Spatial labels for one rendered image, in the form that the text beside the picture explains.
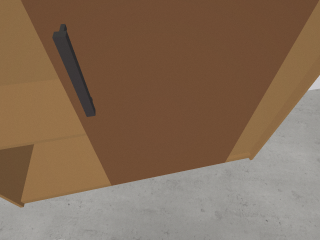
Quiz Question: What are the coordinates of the wardrobe door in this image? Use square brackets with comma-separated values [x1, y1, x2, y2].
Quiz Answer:
[21, 0, 319, 186]
[229, 0, 320, 156]

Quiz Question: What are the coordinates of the handle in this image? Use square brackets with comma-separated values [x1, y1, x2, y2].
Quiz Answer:
[52, 24, 96, 117]

